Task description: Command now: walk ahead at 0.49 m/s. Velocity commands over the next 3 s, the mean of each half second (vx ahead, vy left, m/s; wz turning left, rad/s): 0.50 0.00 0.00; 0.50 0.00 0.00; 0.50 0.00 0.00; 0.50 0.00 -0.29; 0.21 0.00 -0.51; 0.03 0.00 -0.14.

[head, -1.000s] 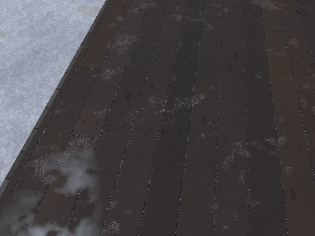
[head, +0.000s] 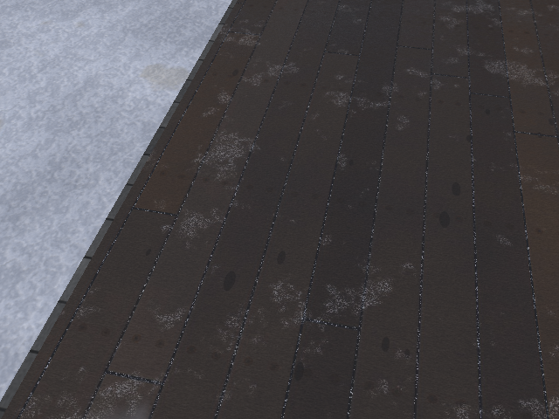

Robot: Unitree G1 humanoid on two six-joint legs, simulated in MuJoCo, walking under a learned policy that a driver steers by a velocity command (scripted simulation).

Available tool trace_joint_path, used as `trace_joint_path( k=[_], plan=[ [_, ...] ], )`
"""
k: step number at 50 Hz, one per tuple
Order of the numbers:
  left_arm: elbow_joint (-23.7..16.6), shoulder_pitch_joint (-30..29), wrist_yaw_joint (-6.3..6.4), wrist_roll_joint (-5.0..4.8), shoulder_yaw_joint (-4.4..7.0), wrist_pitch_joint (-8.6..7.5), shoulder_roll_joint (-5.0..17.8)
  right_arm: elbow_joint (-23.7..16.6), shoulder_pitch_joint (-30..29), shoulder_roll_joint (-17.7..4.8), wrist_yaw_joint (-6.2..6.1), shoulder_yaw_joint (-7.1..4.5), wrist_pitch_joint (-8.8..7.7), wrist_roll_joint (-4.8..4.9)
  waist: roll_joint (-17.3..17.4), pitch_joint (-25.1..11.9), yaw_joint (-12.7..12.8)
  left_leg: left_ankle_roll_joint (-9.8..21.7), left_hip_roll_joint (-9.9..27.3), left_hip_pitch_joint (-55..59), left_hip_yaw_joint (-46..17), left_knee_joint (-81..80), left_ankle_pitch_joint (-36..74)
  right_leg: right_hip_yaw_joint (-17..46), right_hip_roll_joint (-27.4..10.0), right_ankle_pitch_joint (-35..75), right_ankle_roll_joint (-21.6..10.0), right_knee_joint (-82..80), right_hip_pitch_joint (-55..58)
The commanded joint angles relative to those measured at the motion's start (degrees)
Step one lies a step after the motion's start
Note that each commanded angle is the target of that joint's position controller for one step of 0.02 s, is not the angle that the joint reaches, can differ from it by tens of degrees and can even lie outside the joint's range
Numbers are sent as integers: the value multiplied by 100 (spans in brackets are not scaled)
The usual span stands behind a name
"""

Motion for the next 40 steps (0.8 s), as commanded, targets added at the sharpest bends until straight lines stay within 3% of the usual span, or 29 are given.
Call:
trace_joint_path(
  k=[1, 6, 9, 11, 12, 13, 14, 15, 16, 17, 18, 19, 21, 23, 27, 31, 35, 38, 40],
  plan=[
    [-341, -102, 112, -37, 134, -47, 843, -308, -200, -161, 32, -19, -37, -19, -417, 387, -136, -70, 0, 12, 64, -1146, 918, 959, -1555, 1092, -847, -808, -377],
    [-155, 477, 140, -122, 167, 35, 951, -590, -1153, -147, 172, 39, -79, 62, -487, 563, 206, -62, -284, 82, 256, -2377, 1079, 870, -1706, 905, -733, -615, 420],
    [-78, 588, 174, -124, 208, 129, 998, -771, -1393, -228, 297, 37, -141, 80, -554, 602, 165, 117, -372, 72, 245, -2729, 550, 950, -1985, 1209, -654, -251, 1013],
    [-118, 415, 186, -119, 246, 181, 1098, -724, -997, -412, 334, -39, -180, 77, -697, 334, -132, 292, -591, 838, 401, -2900, 153, 889, -2005, 2316, -531, 248, 1121],
    [-159, 269, 185, -102, 241, 211, 1101, -547, -362, -592, 322, -144, -190, 69, -734, -52, -498, 423, -807, 1747, 577, -2983, 121, 711, -1822, 3294, -423, 971, 1017],
    [-235, 182, 180, -49, 179, 225, 955, -216, 747, -912, 281, -302, -190, 65, -644, -723, -969, 639, -739, 3280, 458, -2896, 260, 471, -1498, 3444, -247, 2237, 415],
    [-371, 597, 143, 2, 26, 158, 488, -30, 1734, -1501, 237, -446, -174, -78, 339, -1715, -1011, 1354, 731, 5668, -1575, -2883, -19, 129, -841, 1564, 106, 4524, -1646],
    [-280, 916, 94, -78, -99, 1, 121, 49, 1938, -1398, 254, -410, -134, -38, 1385, -2410, -903, 1912, 1549, 6657, -3918, -3870, -805, 651, -112, -2150, 253, 5997, -3099],
    [-361, 471, 69, -223, 67, -125, 767, 4, 1596, -955, 258, -264, -141, -1, 932, -1797, -921, 1596, 1338, 6172, -3567, -4050, -1075, 1186, -496, -2098, 102, 6562, -3681],
    [-560, -77, 72, -306, 117, -180, 971, -124, 1041, -727, 241, -189, -133, 2, 601, -1055, -783, 1355, 1150, 5278, -2626, -4135, -697, 992, -805, -1617, 18, 6512, -3813],
    [-617, -442, 127, -222, 151, -154, 947, -184, 546, -505, 282, -103, -134, -35, -75, -492, -574, 1124, 820, 4266, -1858, -4383, -69, 832, -1073, -1111, -3, 6118, -3536],
    [-619, -300, 161, -162, 182, -87, 829, -205, 333, -453, 294, -86, -169, -77, 172, -384, -326, 1134, 721, 3739, -1493, -4550, 248, 875, -1269, -788, 24, 5757, -3195],
    [-529, -20, 166, -118, 176, 73, 572, -88, 367, -338, 335, -66, -189, -80, 174, -224, -133, 1159, 476, 3175, -1032, -4856, 459, 840, -1376, -587, 104, 5401, -2735],
    [-597, -197, 196, -124, 198, 161, 534, 25, 511, -502, 292, -98, -207, -83, 76, -2, -72, 1198, 405, 2999, -718, -5031, 784, 768, -1406, -337, 179, 5050, -2940],
    [-900, -1085, 186, -45, 230, 163, 524, 193, 943, -649, 148, -130, -137, -72, 12, 214, -269, 1119, 351, 3289, -408, -5180, 878, 719, -1421, 760, 331, 3760, -3557],
    [-1116, -1887, 119, -80, 190, 111, 427, 336, 1299, -725, 82, -134, -99, -9, 68, 380, -520, 942, 220, 3491, -103, -5237, 689, 494, -1189, 1521, 329, 2504, -3346],
    [-1340, -2481, 8, -131, 156, 67, 440, 552, 1654, -757, 63, -162, -18, 25, 94, 582, -689, 923, 470, 4178, -116, -5012, 666, 460, -1081, 1278, 243, 1916, -3490],
    [-1455, -2537, -92, -144, 173, 3, 544, 618, 1624, -837, 24, -216, 57, 51, 167, 551, -566, 824, 684, 4595, -164, -4634, 1146, 423, -990, 702, 48, 1642, -3276],
    [-1312, -1902, -97, -137, 289, -28, 773, 578, 1398, -922, 15, -243, 106, 53, 301, 140, -166, 681, 587, 4574, -25, -3917, 2661, 152, -678, 421, -130, 1506, -2159]
  ],
)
